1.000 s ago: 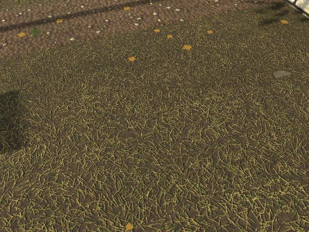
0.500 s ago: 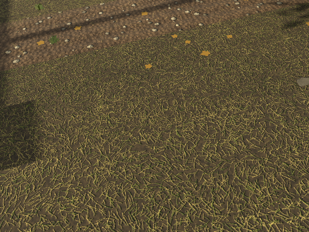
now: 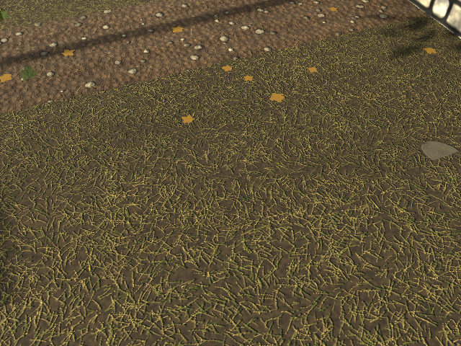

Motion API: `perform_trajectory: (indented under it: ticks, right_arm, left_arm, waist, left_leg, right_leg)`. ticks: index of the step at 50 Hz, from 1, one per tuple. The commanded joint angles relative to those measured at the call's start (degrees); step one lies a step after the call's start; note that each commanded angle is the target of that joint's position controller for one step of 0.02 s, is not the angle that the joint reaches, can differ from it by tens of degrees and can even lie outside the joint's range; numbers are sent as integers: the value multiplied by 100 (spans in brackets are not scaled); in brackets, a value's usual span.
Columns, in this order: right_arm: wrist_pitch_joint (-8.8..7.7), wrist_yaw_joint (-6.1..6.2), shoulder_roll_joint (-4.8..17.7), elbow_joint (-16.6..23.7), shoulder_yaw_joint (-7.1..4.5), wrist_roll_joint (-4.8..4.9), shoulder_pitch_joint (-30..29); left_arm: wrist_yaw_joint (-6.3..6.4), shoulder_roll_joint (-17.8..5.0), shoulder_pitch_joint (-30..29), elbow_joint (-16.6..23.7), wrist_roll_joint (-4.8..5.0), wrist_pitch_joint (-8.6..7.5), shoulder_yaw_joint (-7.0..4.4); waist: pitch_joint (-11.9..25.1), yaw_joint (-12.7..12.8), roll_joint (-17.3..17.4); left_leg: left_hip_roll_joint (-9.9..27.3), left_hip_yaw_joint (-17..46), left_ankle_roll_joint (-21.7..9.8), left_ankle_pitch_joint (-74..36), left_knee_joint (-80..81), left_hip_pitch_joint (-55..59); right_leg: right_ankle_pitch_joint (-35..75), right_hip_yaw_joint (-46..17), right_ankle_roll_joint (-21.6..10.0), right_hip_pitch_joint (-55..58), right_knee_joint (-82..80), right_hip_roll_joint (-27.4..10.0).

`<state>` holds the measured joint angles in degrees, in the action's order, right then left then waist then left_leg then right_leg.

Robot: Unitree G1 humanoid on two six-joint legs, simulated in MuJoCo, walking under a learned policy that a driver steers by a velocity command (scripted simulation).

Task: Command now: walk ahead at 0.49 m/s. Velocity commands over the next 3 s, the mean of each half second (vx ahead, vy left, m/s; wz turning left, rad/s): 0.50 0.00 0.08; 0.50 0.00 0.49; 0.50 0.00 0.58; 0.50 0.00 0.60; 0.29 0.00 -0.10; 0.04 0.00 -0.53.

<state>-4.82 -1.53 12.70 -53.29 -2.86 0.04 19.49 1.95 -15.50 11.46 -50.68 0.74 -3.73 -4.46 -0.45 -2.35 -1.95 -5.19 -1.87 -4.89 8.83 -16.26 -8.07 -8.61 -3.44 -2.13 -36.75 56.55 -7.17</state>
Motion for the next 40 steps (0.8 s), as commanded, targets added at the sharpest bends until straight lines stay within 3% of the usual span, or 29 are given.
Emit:
perform_trajectory:
  ticks: [1,2,3,5,7,8,10,11,13,14,16,18,20,22,23,24,25,26,27,28,29,30,31,32,33,34,35,37,40]
  right_arm:
    - [-50,137,844,235,-146,-11,-114]
    - [-24,153,878,200,-150,-21,-59]
    - [-19,149,952,86,-171,-66,146]
    - [-12,120,871,74,-133,-35,283]
    - [-1,115,733,2,-83,40,527]
    - [8,190,672,-245,-85,44,1087]
    - [61,306,755,-383,-117,28,1655]
    - [54,346,811,-375,-133,20,1971]
    - [35,428,882,-309,-153,4,2167]
    - [38,519,795,-202,-127,84,1883]
    - [73,496,713,114,-68,55,1329]
    - [74,427,801,227,-103,92,1178]
    - [106,407,858,251,-147,197,1226]
    - [213,433,936,303,-193,168,1143]
    - [279,434,959,239,-216,167,1086]
    - [238,369,913,145,-204,176,1049]
    - [187,346,340,-20,-149,173,1477]
    - [63,214,-83,-110,-15,264,2977]
    - [-47,195,261,-9,-35,405,2941]
    - [-25,289,362,339,-33,551,2217]
    - [97,476,523,369,-83,536,1677]
    - [242,513,513,492,-104,531,1583]
    - [349,537,434,484,-110,331,1250]
    - [414,521,501,587,-174,233,927]
    - [451,496,393,738,-215,219,650]
    - [454,481,339,902,-219,179,290]
    - [429,437,327,997,-213,142,38]
    - [378,308,222,1196,-181,97,-272]
    - [369,103,118,1388,-133,47,-798]
  left_arm:
    - [-92,-106,-104,390,-103,-46,-9]
    - [-122,-79,-243,437,-103,-43,2]
    - [-187,-172,-34,354,-44,-41,-35]
    - [-250,-321,-166,345,-4,-37,-76]
    - [-310,-291,-646,487,10,-83,-37]
    - [-384,-334,-1086,690,37,-158,-47]
    - [-503,-371,-1675,946,60,-297,-20]
    - [-567,-404,-2043,1091,105,-370,-25]
    - [-666,-236,-2538,1264,55,-457,65]
    - [-730,-235,-2501,1323,12,-483,87]
    - [-890,26,-2372,1224,-91,-492,209]
    - [-916,-73,-1988,1109,2,-416,171]
    - [-779,-313,-1757,1020,103,-320,125]
    - [-637,-631,-736,567,56,-270,2]
    - [-608,-811,98,238,82,-289,-77]
    - [-590,-1090,1278,-133,-10,-258,-205]
    - [-599,-1103,1838,-280,-243,-295,-66]
    - [-621,-1520,1911,-435,-248,-293,-134]
    - [-644,-1384,1814,-329,-176,-154,-170]
    - [-649,-1451,1831,-457,-140,-79,-242]
    - [-650,-1136,1176,-312,-192,-81,-143]
    - [-636,-1044,392,-115,-215,-142,-60]
    - [-602,-671,-171,0,-232,-273,30]
    - [-590,-493,-238,-75,-235,-334,72]
    - [-532,-415,-334,-153,-205,-349,105]
    - [-432,-417,-303,-176,-176,-348,93]
    - [-320,-435,-9,-271,-198,-382,85]
    - [-146,-465,223,-312,-213,-353,37]
    - [-32,-655,382,-275,-121,-233,-39]
  waist:
    - [-190,198,382]
    - [-133,160,373]
    - [11,193,536]
    - [9,127,333]
    - [-231,-8,375]
    - [-391,-154,548]
    - [-558,-385,515]
    - [-655,-567,490]
    - [-830,-718,618]
    - [-959,-502,596]
    - [-930,-519,367]
    - [-690,-359,388]
    - [-753,-284,499]
    - [-287,70,599]
    - [132,423,615]
    - [617,1048,348]
    - [981,1041,-755]
    - [2091,284,-2694]
    - [2668,423,-2535]
    - [2808,456,-1609]
    - [2147,329,-266]
    - [1527,10,-547]
    - [980,-16,-294]
    - [662,0,-362]
    - [149,-158,-461]
    - [-85,-44,-734]
    - [-122,55,-763]
    - [-82,85,-551]
    - [-151,212,-161]
  left_leg:
    - [1611,1157,-933,-1266,972,-208]
    - [1494,932,-894,-1461,942,-258]
    - [1655,998,-951,-1731,749,-49]
    - [1629,904,-952,-1431,571,145]
    - [1688,1024,-923,-1193,370,433]
    - [1951,1373,-858,-1080,68,1527]
    - [2272,1750,-791,-1048,-363,2765]
    - [2234,1815,-774,-716,-419,3094]
    - [2306,1978,-738,-576,-526,3052]
    - [2185,1710,-560,-469,-581,2545]
    - [1640,1052,-424,478,-517,216]
    - [1412,774,-244,849,-699,-722]
    - [1364,841,-44,795,-1309,-77]
    - [1294,1055,97,-269,-2903,939]
    - [1233,1025,234,-539,-4203,762]
    - [912,904,529,-308,-5861,-123]
    - [228,1154,848,4150,-8340,-2140]
    - [403,1893,731,4277,-9351,-3474]
    - [536,1901,801,3846,-9329,-3685]
    - [652,1453,824,3126,-9035,-3913]
    - [917,939,716,2190,-9030,-3688]
    - [1155,919,576,1165,-8452,-3480]
    - [1389,1149,408,757,-8021,-3154]
    - [1444,1168,303,773,-7761,-3085]
    - [1470,1133,328,434,-6659,-2839]
    - [1403,1081,402,266,-5924,-2949]
    - [1382,1116,426,67,-5433,-3040]
    - [1305,1118,421,-336,-4412,-3201]
    - [1100,571,254,-997,-3504,-3084]
  right_leg:
    - [1083,-122,75,-187,-935,-165]
    - [1386,-3,119,25,-1111,-63]
    - [1694,-153,113,-30,-758,-125]
    - [1857,-41,103,-228,-581,-55]
    - [1728,-25,100,-617,-658,-92]
    - [1665,-393,18,-1752,-704,-260]
    - [1115,-527,-76,-3140,-816,-308]
    - [1010,-403,-87,-3592,-1097,-234]
    - [1057,-286,-76,-3817,-1175,-233]
    - [1806,-460,-92,-3372,-1681,-381]
    - [3562,85,-123,-762,-2314,61]
    - [4081,54,-121,944,-2412,266]
    - [3692,-112,46,1099,-2808,263]
    - [3767,-270,182,1536,-3387,35]
    - [4197,-227,236,2531,-3650,-57]
    - [4218,85,255,4183,-3582,-77]
    - [5549,-560,-17,5946,-2448,-812]
    - [7946,-839,-325,7430,-628,-1383]
    - [6741,-1442,-637,7121,-1167,-1481]
    - [2767,-2517,-1033,6462,-2504,-1965]
    - [804,-2940,-1007,5133,-3577,-1992]
    - [284,-2952,-1252,3763,-3827,-2279]
    - [688,-2548,-1124,2738,-3662,-2171]
    - [787,-1962,-953,2232,-3534,-1907]
    - [872,-1007,-690,1514,-3855,-1346]
    - [1111,-509,-700,1586,-4005,-1119]
    - [1683,-369,-740,1861,-4046,-1096]
    - [2305,-23,-788,2368,-3990,-1142]
    - [2457,608,-672,2757,-4060,-1110]
